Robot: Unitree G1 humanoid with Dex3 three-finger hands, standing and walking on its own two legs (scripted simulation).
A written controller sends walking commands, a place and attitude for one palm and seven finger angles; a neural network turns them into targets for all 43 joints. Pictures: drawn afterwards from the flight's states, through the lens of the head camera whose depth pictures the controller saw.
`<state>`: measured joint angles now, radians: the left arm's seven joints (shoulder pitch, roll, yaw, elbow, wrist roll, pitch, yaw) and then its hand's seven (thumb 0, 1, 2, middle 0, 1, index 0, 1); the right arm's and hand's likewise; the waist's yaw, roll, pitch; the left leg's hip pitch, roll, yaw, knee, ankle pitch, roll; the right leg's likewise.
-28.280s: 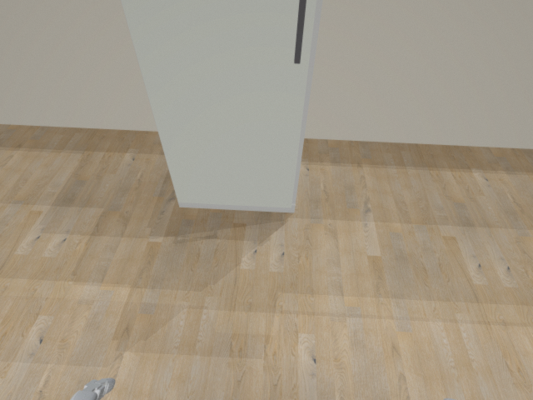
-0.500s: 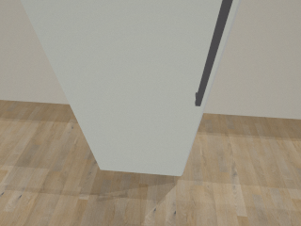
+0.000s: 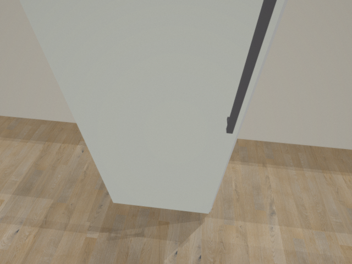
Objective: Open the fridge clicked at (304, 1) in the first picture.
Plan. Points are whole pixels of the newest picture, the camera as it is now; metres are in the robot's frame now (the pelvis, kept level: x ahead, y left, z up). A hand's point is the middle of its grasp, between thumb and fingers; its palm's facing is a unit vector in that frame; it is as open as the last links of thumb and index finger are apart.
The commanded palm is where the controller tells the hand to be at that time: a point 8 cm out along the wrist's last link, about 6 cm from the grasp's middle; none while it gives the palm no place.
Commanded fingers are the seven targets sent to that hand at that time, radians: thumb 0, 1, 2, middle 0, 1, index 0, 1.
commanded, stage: look again from close up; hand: right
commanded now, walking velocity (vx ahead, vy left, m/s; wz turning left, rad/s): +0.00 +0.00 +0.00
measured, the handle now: (252, 47) +0.48 -0.12 +0.27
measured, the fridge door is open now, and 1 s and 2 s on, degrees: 0 0 0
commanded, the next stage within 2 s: raise the hand to about handle height in 0.22 s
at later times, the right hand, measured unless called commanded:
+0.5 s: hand (267, 239) +0.20 -0.18 -0.02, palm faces +0.26 +0.95 -0.14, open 7.6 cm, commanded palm +0.11 -0.24 -0.04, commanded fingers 0.00 -0.67 -0.80 0.22 0.45 0.22 0.45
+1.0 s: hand (279, 238) +0.19 -0.18 +0.04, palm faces +0.02 +0.99 -0.10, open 10.2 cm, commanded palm +0.15 -0.25 +0.05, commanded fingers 0.00 -0.08 -0.55 0.26 0.82 0.26 0.82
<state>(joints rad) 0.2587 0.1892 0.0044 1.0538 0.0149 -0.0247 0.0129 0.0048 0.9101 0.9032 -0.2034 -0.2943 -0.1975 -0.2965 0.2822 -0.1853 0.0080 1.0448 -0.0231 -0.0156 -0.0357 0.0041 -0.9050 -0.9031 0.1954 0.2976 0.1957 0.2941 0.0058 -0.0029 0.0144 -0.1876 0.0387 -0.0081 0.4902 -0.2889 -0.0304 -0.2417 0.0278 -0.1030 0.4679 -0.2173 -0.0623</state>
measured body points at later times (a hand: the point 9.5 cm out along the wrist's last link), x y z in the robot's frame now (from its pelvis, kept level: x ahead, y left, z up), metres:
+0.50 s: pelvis +0.01 +0.02 -0.01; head +0.01 +0.02 +0.44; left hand +0.12 +0.26 -0.12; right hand +0.18 -0.23 -0.01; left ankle -0.02 +0.14 -0.74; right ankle +0.03 -0.08 -0.74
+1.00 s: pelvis -0.02 +0.06 -0.05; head +0.00 +0.06 +0.40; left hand +0.18 +0.28 -0.13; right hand +0.18 -0.24 +0.04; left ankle -0.02 +0.14 -0.74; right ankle +0.02 -0.08 -0.74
